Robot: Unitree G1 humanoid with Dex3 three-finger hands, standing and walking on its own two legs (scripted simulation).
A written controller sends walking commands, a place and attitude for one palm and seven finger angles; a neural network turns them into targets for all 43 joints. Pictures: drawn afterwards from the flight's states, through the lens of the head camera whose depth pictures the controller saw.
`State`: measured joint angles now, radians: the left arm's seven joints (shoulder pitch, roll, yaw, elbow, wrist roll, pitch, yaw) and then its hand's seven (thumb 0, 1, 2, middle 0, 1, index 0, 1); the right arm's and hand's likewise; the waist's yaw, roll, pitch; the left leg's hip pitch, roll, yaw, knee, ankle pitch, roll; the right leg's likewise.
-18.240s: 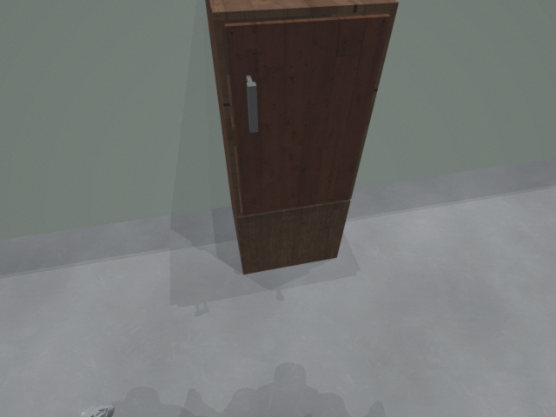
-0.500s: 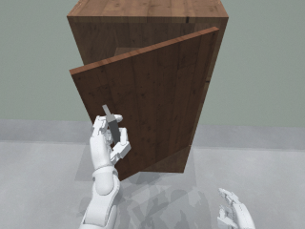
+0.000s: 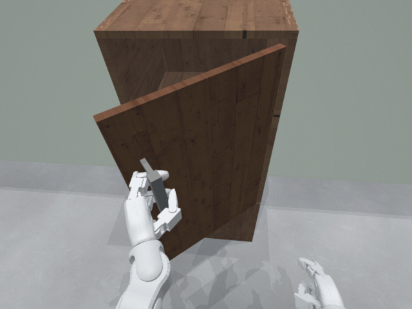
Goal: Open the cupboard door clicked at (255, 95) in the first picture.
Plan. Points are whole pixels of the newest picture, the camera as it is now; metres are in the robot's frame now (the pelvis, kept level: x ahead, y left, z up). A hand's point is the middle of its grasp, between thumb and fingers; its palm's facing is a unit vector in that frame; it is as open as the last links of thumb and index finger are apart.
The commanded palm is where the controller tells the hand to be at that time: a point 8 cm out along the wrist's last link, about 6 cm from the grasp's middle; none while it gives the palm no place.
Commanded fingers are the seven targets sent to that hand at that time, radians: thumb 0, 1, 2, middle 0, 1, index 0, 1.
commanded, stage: open thumb and fingers to let go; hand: left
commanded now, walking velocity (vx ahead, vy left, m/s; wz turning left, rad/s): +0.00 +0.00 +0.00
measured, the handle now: (155, 188) +0.32 +0.12 +0.08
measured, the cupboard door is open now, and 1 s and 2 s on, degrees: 40 38 39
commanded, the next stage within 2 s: slide the hand sideways off the handle in 0.66 s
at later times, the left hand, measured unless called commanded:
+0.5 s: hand (165, 209) +0.28 +0.09 +0.08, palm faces +0.33 -0.94 -0.02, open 14.2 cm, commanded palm +0.23 +0.12 +0.08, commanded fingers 0.00 -0.50 0.30 -0.20 -0.60 -0.20 -0.60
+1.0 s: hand (159, 225) +0.25 +0.10 +0.08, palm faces -0.15 -0.99 -0.04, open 16.4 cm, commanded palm +0.23 +0.13 +0.08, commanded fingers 0.00 -0.50 0.30 -0.15 -0.30 -0.15 -0.30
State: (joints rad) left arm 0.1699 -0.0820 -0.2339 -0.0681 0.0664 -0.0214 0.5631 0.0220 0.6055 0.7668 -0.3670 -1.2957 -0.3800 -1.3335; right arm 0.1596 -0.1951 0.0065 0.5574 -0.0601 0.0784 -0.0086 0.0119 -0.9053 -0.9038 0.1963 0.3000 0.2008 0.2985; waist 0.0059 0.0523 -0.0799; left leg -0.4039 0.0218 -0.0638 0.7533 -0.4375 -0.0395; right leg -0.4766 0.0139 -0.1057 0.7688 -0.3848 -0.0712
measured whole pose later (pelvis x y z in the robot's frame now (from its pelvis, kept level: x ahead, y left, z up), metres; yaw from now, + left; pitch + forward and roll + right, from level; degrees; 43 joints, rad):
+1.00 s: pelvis -0.03 +0.05 -0.01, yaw -1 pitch +4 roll -1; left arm 0.05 0.06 -0.25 0.04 -0.04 -0.14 0.08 -0.01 -0.50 0.30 -0.18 -0.34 -0.09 -0.37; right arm 0.24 -0.21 0.04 0.52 0.01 0.01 -0.03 0.01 -0.90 -0.90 0.20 0.30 0.20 0.30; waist 0.02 0.04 -0.05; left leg -0.46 -0.03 -0.02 0.83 -0.44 0.02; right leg -0.51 -0.03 -0.06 0.79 -0.34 0.00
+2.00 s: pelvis -0.01 +0.04 -0.02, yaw -1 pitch +8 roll -1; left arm 0.64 0.17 0.01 -0.37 -0.18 -0.24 -0.15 -0.01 -0.50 0.30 -0.15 -0.30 -0.15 -0.30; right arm 0.27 -0.23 0.01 0.42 0.02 -0.12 -0.05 0.01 -0.90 -0.90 0.20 0.30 0.20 0.30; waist 0.02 0.04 -0.11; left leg -0.58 0.00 -0.04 0.96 -0.53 0.00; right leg -0.63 0.00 -0.08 0.92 -0.43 -0.02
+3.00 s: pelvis +0.01 +0.07 +0.02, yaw -2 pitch -1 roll -1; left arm 0.53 0.31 0.22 -0.46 -0.03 -0.04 0.13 0.00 0.15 0.58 -0.18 -0.30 -0.18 -0.30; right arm 0.24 -0.21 0.05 0.58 0.00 -0.15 -0.10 0.01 -0.90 -0.90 0.20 0.30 0.20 0.30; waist 0.07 0.05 -0.02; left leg -0.17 -0.02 0.00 0.57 -0.37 0.03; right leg -0.23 -0.01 -0.04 0.52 -0.27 0.02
